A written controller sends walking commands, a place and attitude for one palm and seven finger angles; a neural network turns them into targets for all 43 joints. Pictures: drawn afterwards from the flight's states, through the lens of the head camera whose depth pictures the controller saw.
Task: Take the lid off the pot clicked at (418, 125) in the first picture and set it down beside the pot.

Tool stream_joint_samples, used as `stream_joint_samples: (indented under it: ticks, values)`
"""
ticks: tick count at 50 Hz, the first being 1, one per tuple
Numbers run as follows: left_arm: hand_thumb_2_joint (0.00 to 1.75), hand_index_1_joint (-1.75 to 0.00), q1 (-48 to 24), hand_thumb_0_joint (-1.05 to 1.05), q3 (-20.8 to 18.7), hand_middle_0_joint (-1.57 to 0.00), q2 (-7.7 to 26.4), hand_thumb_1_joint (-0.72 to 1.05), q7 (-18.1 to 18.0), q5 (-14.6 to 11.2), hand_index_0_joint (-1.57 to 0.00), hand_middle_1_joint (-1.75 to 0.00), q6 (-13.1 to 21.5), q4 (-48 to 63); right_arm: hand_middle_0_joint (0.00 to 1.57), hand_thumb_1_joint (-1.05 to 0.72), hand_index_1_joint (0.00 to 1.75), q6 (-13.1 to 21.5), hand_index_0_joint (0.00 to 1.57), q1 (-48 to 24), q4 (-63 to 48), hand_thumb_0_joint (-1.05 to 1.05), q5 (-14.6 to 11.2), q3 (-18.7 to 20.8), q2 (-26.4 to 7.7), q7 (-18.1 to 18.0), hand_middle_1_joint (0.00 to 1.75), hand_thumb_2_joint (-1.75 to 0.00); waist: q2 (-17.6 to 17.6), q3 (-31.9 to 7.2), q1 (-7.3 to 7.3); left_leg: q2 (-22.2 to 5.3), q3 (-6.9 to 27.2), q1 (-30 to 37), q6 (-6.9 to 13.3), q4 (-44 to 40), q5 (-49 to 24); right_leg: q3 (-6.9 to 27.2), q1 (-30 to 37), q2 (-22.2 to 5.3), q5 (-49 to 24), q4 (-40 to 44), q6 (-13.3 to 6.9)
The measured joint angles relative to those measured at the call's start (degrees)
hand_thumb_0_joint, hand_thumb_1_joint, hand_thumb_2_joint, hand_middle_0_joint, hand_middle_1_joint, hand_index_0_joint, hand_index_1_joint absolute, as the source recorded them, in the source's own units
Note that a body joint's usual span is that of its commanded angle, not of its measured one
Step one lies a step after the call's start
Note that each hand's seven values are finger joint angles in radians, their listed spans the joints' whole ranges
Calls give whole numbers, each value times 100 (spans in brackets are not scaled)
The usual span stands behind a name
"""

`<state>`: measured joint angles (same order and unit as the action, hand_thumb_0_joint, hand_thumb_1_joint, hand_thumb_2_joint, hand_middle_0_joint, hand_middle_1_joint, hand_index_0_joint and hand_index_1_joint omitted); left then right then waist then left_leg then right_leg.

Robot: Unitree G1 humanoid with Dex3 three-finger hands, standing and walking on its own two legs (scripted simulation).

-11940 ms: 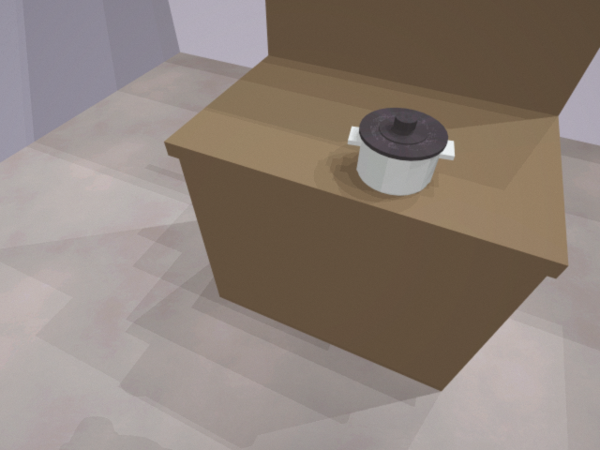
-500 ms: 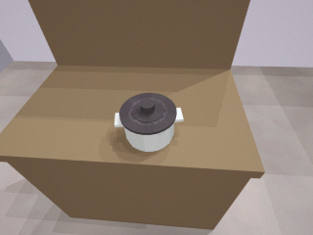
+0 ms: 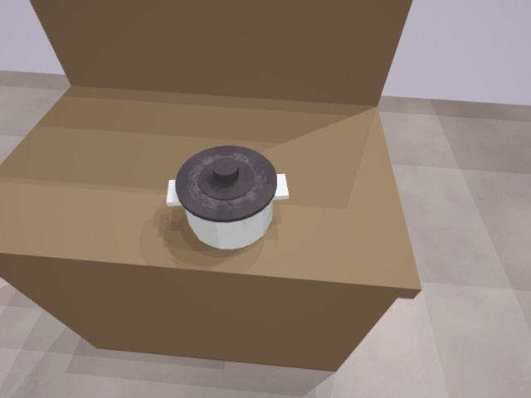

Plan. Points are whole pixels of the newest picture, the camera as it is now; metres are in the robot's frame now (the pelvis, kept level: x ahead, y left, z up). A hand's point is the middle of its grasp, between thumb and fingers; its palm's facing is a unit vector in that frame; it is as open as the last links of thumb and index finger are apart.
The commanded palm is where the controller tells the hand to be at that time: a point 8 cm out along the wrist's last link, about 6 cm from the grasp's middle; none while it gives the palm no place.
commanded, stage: look again from close up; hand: left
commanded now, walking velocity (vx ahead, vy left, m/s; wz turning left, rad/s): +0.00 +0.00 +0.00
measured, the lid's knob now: (225, 170) +0.44 +0.10 +0.10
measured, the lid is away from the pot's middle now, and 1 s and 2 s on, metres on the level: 0.00 0.00 0.00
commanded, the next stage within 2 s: lift the closed hand beside the body in 0.38 s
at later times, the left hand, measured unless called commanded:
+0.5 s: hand out of the picture -0.01 +0.15 -0.18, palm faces +0.02 -0.98 -0.18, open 7.3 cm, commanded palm +0.09 +0.20 -0.07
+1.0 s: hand out of the picture +0.09 +0.20 -0.02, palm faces +0.26 -0.93 -0.27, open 3.4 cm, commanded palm +0.05 +0.25 +0.02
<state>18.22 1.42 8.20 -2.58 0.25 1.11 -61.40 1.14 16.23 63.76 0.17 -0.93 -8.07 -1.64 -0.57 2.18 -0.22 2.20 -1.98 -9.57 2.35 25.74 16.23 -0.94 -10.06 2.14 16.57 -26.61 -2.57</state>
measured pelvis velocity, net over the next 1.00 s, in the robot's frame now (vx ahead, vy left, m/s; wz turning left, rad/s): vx -0.04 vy -0.01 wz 0.04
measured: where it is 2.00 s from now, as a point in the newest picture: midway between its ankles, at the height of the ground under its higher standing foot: outside the picture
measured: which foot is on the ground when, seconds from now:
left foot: down 0.00-1.00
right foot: down 0.00-1.00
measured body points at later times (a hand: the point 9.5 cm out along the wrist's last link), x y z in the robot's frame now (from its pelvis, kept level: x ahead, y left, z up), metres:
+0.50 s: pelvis +0.00 -0.01 +0.00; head +0.03 +0.00 +0.45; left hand -0.01 +0.20 -0.16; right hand -0.01 -0.22 -0.16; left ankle -0.03 +0.09 -0.74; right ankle -0.03 -0.09 -0.74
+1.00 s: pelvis -0.04 -0.01 +0.00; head -0.04 -0.01 +0.45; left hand +0.07 +0.25 +0.00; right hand +0.18 -0.23 -0.05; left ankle -0.03 +0.09 -0.74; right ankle -0.03 -0.09 -0.74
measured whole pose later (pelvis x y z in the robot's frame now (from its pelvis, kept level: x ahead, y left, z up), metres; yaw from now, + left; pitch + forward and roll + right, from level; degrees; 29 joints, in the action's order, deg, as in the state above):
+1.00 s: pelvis -0.04 -0.01 +0.00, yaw +2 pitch -3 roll -1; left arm 34.3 -3.0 12.6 -4.2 -1.9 4.1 1.1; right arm 8.5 9.9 32.0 -1.0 0.2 -13.8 -2.9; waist 1.4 1.8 -3.2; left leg 1.6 0.6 -10.5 1.8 28.2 14.3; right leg -3.8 -8.8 2.6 13.8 -25.7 -3.0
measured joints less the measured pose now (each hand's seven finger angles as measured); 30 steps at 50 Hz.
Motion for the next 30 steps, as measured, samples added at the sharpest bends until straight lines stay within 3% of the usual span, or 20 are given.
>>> stream_joint_samples:
  ticks: [25,27,30]
  values:
    - [90,-30,-5,0,-21,-20,-48,91,-63,9,-20,-30,78,-95,20,-92,30,-4,20,3,184,1,-16,6,102,-41,30,-90,-10,2,-3,-135,32,11,-117,46,29,-27,120,131,-64,189,-69]
    - [90,-30,466,3,73,-21,86,95,-261,-148,-21,-31,-254,1335,20,-94,30,282,20,241,-270,2,-170,-44,-27,-72,30,-90,33,37,-94,-145,3,9,-94,99,102,1,81,143,-55,107,-63]
    - [90,-34,832,5,111,-24,270,97,-567,-282,-24,-34,-291,3130,20,-94,30,905,20,428,-709,3,-347,-9,-343,-166,30,-90,240,-144,-84,-22,106,53,-42,42,29,-101,141,21,-2,79,-25]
